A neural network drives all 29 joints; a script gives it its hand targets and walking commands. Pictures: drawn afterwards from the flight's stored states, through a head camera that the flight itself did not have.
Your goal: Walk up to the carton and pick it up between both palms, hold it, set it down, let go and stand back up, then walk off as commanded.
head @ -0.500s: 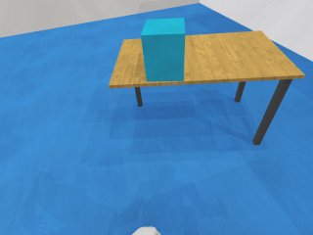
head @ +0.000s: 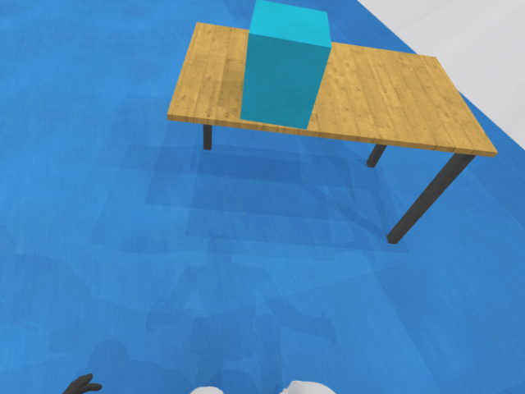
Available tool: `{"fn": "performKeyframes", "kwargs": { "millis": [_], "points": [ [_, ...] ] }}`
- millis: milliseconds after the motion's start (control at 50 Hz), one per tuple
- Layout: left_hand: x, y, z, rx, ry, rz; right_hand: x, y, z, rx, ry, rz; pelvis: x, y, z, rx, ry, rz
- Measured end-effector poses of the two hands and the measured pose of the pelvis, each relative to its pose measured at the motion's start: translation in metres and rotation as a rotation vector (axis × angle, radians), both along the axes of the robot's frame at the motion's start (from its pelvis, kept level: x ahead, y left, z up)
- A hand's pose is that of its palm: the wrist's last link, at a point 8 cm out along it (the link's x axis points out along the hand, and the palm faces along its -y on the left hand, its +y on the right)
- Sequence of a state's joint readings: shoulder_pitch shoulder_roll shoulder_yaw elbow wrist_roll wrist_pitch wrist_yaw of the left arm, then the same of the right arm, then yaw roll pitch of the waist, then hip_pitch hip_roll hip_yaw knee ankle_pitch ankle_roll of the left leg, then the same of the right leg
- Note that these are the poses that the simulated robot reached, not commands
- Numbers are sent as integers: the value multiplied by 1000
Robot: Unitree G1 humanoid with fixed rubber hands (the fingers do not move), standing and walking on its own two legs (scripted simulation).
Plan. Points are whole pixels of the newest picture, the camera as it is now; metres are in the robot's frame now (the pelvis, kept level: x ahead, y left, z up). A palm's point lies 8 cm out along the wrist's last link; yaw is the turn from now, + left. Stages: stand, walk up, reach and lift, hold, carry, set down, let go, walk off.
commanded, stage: walk off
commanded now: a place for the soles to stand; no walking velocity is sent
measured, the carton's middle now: (282, 67) +0.94 -0.01 -0.01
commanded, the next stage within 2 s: stand in 0.72 s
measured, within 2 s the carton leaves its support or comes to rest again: neither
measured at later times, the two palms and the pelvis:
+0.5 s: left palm out of the picture +0.13 +0.26 -0.08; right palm out of the picture +0.11 -0.35 -0.13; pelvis +0.03 -0.04 -0.01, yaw +1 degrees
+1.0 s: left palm (101, 388) +0.14 +0.25 -0.12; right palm (485, 389) +0.16 -0.35 -0.08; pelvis +0.03 -0.04 +0.00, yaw +1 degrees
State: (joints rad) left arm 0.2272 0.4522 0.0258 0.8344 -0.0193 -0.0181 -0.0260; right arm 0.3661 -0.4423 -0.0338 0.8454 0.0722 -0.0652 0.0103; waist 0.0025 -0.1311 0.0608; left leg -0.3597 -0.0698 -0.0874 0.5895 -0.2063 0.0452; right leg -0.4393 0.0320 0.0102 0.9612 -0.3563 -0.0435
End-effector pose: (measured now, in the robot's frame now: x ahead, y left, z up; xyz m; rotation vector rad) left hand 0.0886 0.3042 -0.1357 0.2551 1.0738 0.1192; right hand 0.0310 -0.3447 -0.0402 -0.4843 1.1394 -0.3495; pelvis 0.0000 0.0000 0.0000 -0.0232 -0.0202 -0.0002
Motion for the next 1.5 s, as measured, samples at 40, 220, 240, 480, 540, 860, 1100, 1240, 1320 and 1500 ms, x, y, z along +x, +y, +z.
{"fn": "performKeyframes", "kwargs": {
  "millis": [40, 220, 240, 480, 540, 860, 1100, 1240, 1320, 1500],
  "points": [
    [-2, -7, -1, 2, 13, 1, 8, -7, -2, 3, -9, 5, 2, -7, -1, 10, 3, 0],
    [-3, -39, 14, 72, 12, 16, 57, -35, -40, 101, -111, 33, 15, -45, -12, 49, -31, 1],
    [-2, -42, 18, 78, 7, 23, 63, -34, -45, 119, -121, 39, 16, -47, -11, 49, -34, 4],
    [36, -44, 54, 142, -74, 34, 82, -8, -90, 255, -113, 48, 25, -42, -11, 35, -23, 18],
    [48, -44, 52, 125, -88, 29, 79, -6, -85, 244, -97, 40, 27, -40, -10, 33, -16, 19],
    [69, -59, 23, 18, -61, 34, 105, -18, -45, 144, -103, 54, 37, -41, -3, 35, 23, 19],
    [44, -50, 23, 46, 8, 61, 134, -3, -47, 192, -190, 76, 30, -40, -2, 34, 18, 19],
    [39, -47, 28, 60, 23, 65, 123, -3, -54, 206, -160, 60, 27, -39, 0, 34, 23, 19],
    [39, -47, 29, 63, 22, 66, 115, -4, -56, 207, -141, 49, 26, -40, 1, 34, 25, 19],
    [38, -47, 31, 59, 13, 67, 103, -5, -56, 205, -124, 37, 22, -39, 2, 33, 28, 18]
  ]
}}
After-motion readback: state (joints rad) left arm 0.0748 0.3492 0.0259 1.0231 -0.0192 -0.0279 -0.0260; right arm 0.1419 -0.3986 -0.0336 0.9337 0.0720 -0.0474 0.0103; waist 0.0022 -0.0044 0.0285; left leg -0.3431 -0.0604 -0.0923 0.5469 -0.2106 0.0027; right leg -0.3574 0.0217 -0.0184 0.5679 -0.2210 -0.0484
